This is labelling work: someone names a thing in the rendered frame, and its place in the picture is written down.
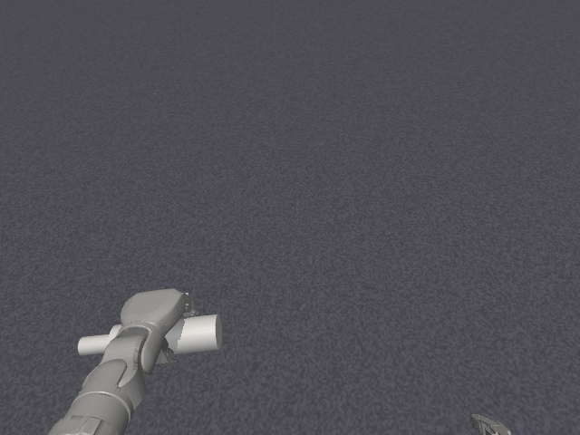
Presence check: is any right robot hand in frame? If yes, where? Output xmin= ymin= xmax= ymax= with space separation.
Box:
xmin=470 ymin=414 xmax=511 ymax=435

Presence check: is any left robot arm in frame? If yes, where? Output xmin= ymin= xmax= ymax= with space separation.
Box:
xmin=48 ymin=322 xmax=163 ymax=435

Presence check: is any left robot hand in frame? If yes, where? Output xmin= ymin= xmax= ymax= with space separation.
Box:
xmin=121 ymin=288 xmax=198 ymax=366

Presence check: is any bottle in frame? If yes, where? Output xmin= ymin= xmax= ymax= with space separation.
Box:
xmin=78 ymin=314 xmax=222 ymax=356

